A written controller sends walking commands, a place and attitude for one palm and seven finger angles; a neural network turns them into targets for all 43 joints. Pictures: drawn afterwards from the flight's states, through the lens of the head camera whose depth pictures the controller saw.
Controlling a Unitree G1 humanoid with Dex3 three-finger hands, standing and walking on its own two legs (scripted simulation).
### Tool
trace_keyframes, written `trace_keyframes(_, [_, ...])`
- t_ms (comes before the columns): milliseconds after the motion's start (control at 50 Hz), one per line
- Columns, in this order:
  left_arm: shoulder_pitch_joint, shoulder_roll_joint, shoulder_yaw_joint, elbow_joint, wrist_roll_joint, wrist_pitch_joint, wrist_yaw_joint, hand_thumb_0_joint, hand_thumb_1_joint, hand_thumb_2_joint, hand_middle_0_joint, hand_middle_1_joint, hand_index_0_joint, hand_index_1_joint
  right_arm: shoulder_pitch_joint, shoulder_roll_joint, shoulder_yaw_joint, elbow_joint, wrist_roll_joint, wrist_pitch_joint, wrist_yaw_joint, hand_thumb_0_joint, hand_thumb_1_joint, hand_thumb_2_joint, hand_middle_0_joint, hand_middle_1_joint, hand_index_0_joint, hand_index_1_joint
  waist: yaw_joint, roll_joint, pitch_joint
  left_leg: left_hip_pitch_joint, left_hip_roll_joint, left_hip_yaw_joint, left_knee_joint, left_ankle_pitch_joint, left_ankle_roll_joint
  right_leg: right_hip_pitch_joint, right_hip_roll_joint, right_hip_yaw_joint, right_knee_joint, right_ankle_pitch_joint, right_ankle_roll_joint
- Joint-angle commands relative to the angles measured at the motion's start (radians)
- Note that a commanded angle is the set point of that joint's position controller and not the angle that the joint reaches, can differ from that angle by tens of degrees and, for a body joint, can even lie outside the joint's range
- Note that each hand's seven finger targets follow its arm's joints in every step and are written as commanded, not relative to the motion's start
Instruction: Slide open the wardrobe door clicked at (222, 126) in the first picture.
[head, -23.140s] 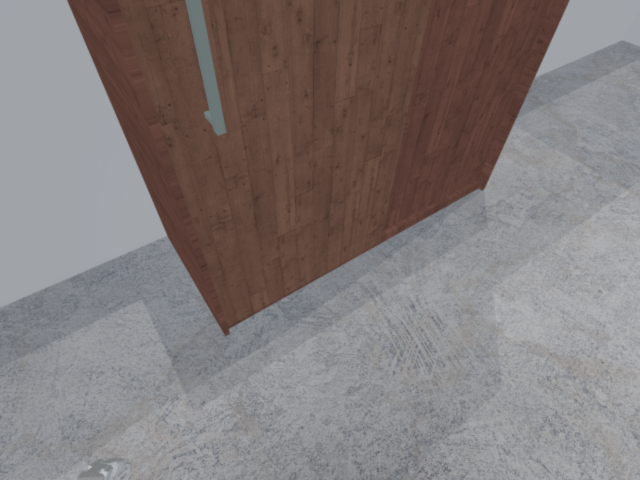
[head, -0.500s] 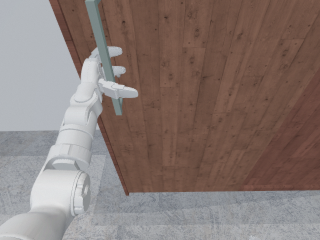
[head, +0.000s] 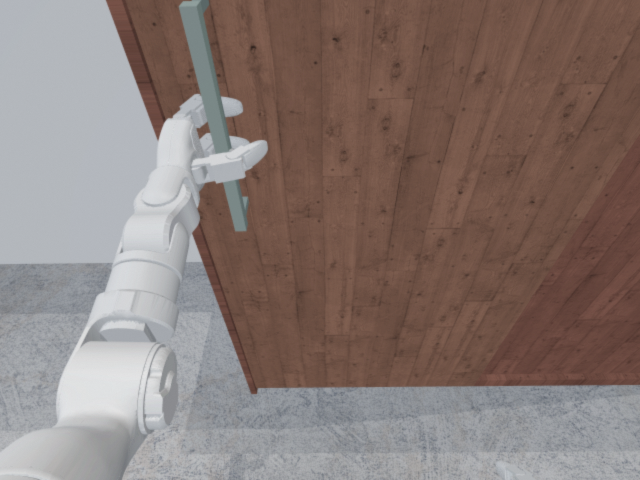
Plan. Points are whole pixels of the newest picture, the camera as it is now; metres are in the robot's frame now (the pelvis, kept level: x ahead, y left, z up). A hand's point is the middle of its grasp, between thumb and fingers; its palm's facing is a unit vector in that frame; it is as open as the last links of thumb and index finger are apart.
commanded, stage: grip the handle and tug to test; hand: left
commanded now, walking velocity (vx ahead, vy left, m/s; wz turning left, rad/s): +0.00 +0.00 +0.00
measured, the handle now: (224, 132) +0.50 +0.14 +0.20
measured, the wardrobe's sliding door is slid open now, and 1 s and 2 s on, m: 0.00 0.00 0.01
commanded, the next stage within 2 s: tug the door sideways, standing still in 0.92 s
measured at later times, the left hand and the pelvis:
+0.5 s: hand (235, 154) +0.44 +0.11 +0.21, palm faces +0.02 -1.00 +0.01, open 5.5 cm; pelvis +0.00 +0.00 +0.00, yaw +0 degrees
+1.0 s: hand (235, 156) +0.44 +0.11 +0.21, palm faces +0.02 -1.00 +0.01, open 5.7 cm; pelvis +0.03 +0.00 +0.00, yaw -2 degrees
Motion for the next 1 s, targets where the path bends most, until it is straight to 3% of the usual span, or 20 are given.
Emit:
trace_keyframes(0, [-0.5,0.153,0.013,-0.235,-0.013,-0.067,-0.014,0.0,0.713,0.82,-0.43,-1.373,-0.43,-1.373,-0.05,-0.121,-0.042,-0.12,0.008,-0.039,-0.004,0.0,-0.9,-0.9,0.2,0.3,0.2,0.3,-0.003,-0.073,-0.281,0.278,-0.039,-0.026,0.008,0.25,0.063,-0.073,0.018,0.031,-0.061,0.462,0.018])
trace_keyframes(80, [-0.533,0.143,0.001,-0.276,-0.012,-0.067,-0.005,0.0,0.9,0.9,-0.45,-1.4,-0.45,-1.4,-0.05,-0.121,-0.043,-0.12,0.009,-0.044,-0.002,0.0,-0.9,-0.9,0.2,0.3,0.2,0.3,-0.004,-0.032,-0.295,0.3,-0.037,-0.033,0.006,0.238,0.06,-0.09,0.021,0.029,-0.065,0.417,0.013])
trace_keyframes(140, [-0.484,0.175,0.034,-0.268,-0.015,-0.07,0.002,0.0,0.9,0.9,-0.45,-1.4,-0.45,-1.4,-0.041,-0.128,-0.046,-0.119,0.004,-0.045,-0.004,0.0,-0.9,-0.9,0.2,0.3,0.2,0.3,0.008,-0.083,-0.312,0.291,-0.036,-0.034,0.002,0.253,0.063,-0.052,0.021,0.026,-0.065,0.433,0.014])
trace_keyframes(220, [-0.498,0.182,0.036,-0.281,-0.011,-0.065,-0.003,0.0,0.9,0.9,-0.45,-1.4,-0.45,-1.4,-0.047,-0.124,-0.044,-0.115,0.007,-0.046,-0.003,0.0,-0.9,-0.9,0.2,0.3,0.2,0.3,0.006,-0.06,-0.306,0.294,-0.035,-0.029,-0.001,0.252,0.06,-0.061,0.022,0.032,-0.065,0.445,0.014])
trace_keyframes(240, [-0.467,0.193,0.051,-0.286,-0.012,-0.067,0.0,0.0,0.9,0.9,-0.45,-1.4,-0.45,-1.4,-0.044,-0.127,-0.047,-0.121,0.005,-0.044,-0.003,0.0,-0.9,-0.9,0.2,0.3,0.2,0.3,0.017,-0.059,-0.314,0.291,-0.035,-0.027,-0.001,0.263,0.061,-0.038,0.02,0.029,-0.065,0.447,0.013])
trace_keyframes(300, [-0.483,0.141,0.005,-0.293,-0.009,-0.058,0.003,0.0,0.9,0.9,-0.45,-1.4,-0.45,-1.4,-0.055,-0.119,-0.043,-0.121,0.009,-0.046,-0.002,0.0,-0.9,-0.9,0.2,0.3,0.2,0.3,0.002,-0.055,-0.284,0.299,-0.032,-0.027,-0.005,0.249,0.059,-0.071,0.024,0.027,-0.07,0.432,0.014])
trace_keyframes(340, [-0.461,0.168,0.031,-0.301,-0.01,-0.059,0.011,0.0,0.9,0.9,-0.45,-1.4,-0.45,-1.4,-0.048,-0.126,-0.045,-0.121,0.005,-0.047,-0.002,0.0,-0.9,-0.9,0.2,0.3,0.2,0.3,0.013,-0.055,-0.299,0.302,-0.033,-0.029,-0.005,0.258,0.06,-0.051,0.024,0.025,-0.073,0.427,0.011])
trace_keyframes(380, [-0.484,0.132,0.0,-0.311,-0.01,-0.052,0.009,0.0,0.9,0.9,-0.45,-1.4,-0.45,-1.4,-0.058,-0.121,-0.044,-0.125,0.009,-0.047,-0.001,0.0,-0.9,-0.9,0.2,0.3,0.2,0.3,0.003,-0.059,-0.289,0.305,-0.033,-0.03,-0.007,0.246,0.059,-0.072,0.025,0.027,-0.074,0.423,0.014])
trace_keyframes(420, [-0.505,0.134,-0.005,-0.293,-0.005,-0.042,0.012,0.0,0.9,0.9,-0.45,-1.4,-0.45,-1.4,-0.051,-0.122,-0.043,-0.115,0.007,-0.045,-0.003,0.0,-0.9,-0.9,0.2,0.3,0.2,0.3,-0.005,-0.047,-0.276,0.308,-0.031,-0.033,-0.008,0.236,0.057,-0.091,0.026,0.026,-0.076,0.402,0.013])
trace_keyframes(440, [-0.494,0.149,0.012,-0.28,-0.009,-0.044,0.015,0.0,0.9,0.9,-0.45,-1.4,-0.45,-1.4,-0.043,-0.126,-0.045,-0.113,0.004,-0.045,-0.006,0.0,-0.9,-0.9,0.2,0.3,0.2,0.3,-0.003,-0.077,-0.283,0.304,-0.033,-0.033,-0.006,0.239,0.061,-0.072,0.024,0.026,-0.081,0.407,0.015])
trace_keyframes(480, [-0.513,0.132,-0.004,-0.322,-0.006,-0.045,0.014,0.0,0.9,0.9,-0.45,-1.4,-0.45,-1.4,-0.056,-0.12,-0.045,-0.118,0.005,-0.047,-0.004,0.0,-0.9,-0.9,0.2,0.3,0.2,0.3,-0.001,-0.038,-0.316,0.326,-0.034,-0.029,-0.003,0.268,0.06,-0.07,0.022,0.03,-0.072,0.444,0.013])
trace_keyframes(560, [-0.398,0.138,0.024,-0.364,-0.017,-0.044,0.011,0.0,0.9,0.9,-0.45,-1.4,-0.45,-1.4,-0.068,-0.12,-0.047,-0.135,0.005,-0.046,0.002,0.0,-0.9,-0.9,0.2,0.3,0.2,0.3,0.027,-0.062,-0.346,0.334,-0.035,-0.028,-0.001,0.333,0.059,-0.017,0.024,0.023,-0.06,0.516,0.01])
trace_keyframes(640, [-0.334,0.102,-0.003,-0.406,-0.022,-0.027,0.003,0.0,0.9,0.9,-0.45,-1.4,-0.45,-1.4,-0.084,-0.117,-0.046,-0.153,0.007,-0.04,0.006,0.0,-0.9,-0.9,0.2,0.3,0.2,0.3,0.031,-0.079,-0.324,0.332,-0.035,-0.021,-0.004,0.345,0.059,0.002,0.024,0.016,-0.063,0.535,0.012])
trace_keyframes(700, [-0.286,0.089,-0.008,-0.487,-0.023,-0.009,0.003,0.0,0.9,0.9,-0.45,-1.4,-0.45,-1.4,-0.108,-0.11,-0.044,-0.17,0.009,-0.038,0.012,0.0,-0.9,-0.9,0.2,0.3,0.2,0.3,0.042,-0.049,-0.343,0.353,-0.034,-0.019,-0.002,0.381,0.057,0.009,0.023,0.019,-0.054,0.578,0.012])
trace_keyframes(740, [-0.218,0.115,0.015,-0.523,-0.022,0.004,0.005,0.0,0.9,0.9,-0.45,-1.4,-0.45,-1.4,-0.113,-0.116,-0.045,-0.179,0.006,-0.03,0.013,0.0,-0.9,-0.9,0.2,0.3,0.2,0.3,0.058,-0.048,-0.355,0.353,-0.035,-0.017,-0.003,0.415,0.056,0.05,0.022,0.014,-0.05,0.604,0.008])
trace_keyframes(760, [-0.212,0.093,-0.005,-0.553,-0.022,0.016,0.002,0.0,0.9,0.9,-0.45,-1.4,-0.45,-1.4,-0.127,-0.111,-0.043,-0.185,0.008,-0.027,0.015,0.0,-0.9,-0.9,0.2,0.3,0.2,0.3,0.052,-0.029,-0.347,0.361,-0.033,-0.012,-0.003,0.428,0.057,0.037,0.021,0.017,-0.049,0.627,0.011])
trace_keyframes(800, [-0.187,0.09,0.0,-0.601,-0.026,0.035,0.001,0.0,0.9,0.9,-0.45,-1.4,-0.45,-1.4,-0.131,-0.109,-0.044,-0.191,0.007,-0.026,0.016,0.0,-0.9,-0.9,0.2,0.3,0.2,0.3,0.052,-0.063,-0.353,0.369,-0.033,-0.012,0.001,0.448,0.058,0.042,0.022,0.016,-0.047,0.666,0.016])
trace_keyframes(840, [-0.093,0.123,0.039,-0.623,-0.032,0.056,0.001,0.0,0.9,0.9,-0.45,-1.4,-0.45,-1.4,-0.144,-0.116,-0.042,-0.202,0.004,-0.015,0.015,0.0,-0.9,-0.9,0.2,0.3,0.2,0.3,0.072,-0.07,-0.352,0.354,-0.037,-0.003,-0.001,0.469,0.058,0.087,0.015,0.015,-0.045,0.713,0.018])
trace_keyframes(900, [-0.051,0.119,0.041,-0.67,-0.036,0.097,-0.007,0.0,0.9,0.9,-0.45,-1.4,-0.45,-1.4,-0.165,-0.109,-0.036,-0.21,0.006,-0.001,0.015,0.0,-0.9,-0.9,0.2,0.3,0.2,0.3,0.07,-0.092,-0.331,0.339,-0.038,0.001,-0.003,0.472,0.056,0.095,0.009,0.017,-0.039,0.775,0.027])
trace_keyframes(980, [-0.051,0.116,0.037,-0.73,-0.035,0.136,-0.004,0.0,0.9,0.9,-0.45,-1.4,-0.45,-1.4,-0.18,-0.105,-0.033,-0.216,0.004,0.012,0.011,0.0,-0.9,-0.9,0.2,0.3,0.2,0.3,0.067,-0.071,-0.329,0.349,-0.041,0.003,0.001,0.495,0.057,0.097,0.005,0.018,-0.036,0.809,0.03])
